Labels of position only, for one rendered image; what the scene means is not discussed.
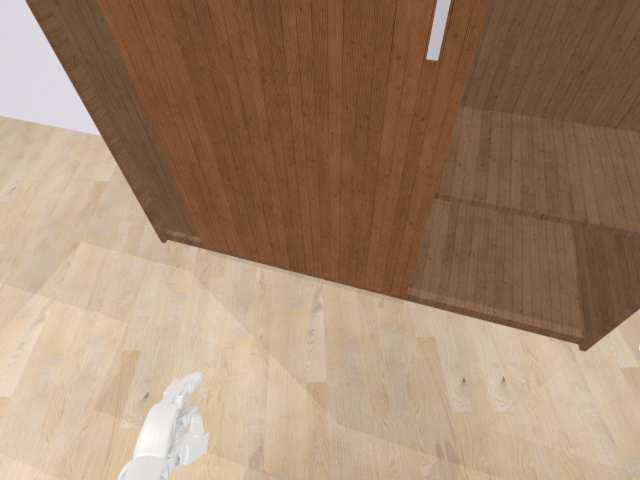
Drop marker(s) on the left robot hand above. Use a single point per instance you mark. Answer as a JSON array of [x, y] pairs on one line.
[[161, 433]]

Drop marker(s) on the robot left forearm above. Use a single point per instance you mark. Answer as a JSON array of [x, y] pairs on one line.
[[145, 468]]

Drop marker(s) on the wardrobe door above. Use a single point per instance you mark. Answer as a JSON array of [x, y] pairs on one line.
[[89, 35], [308, 134]]

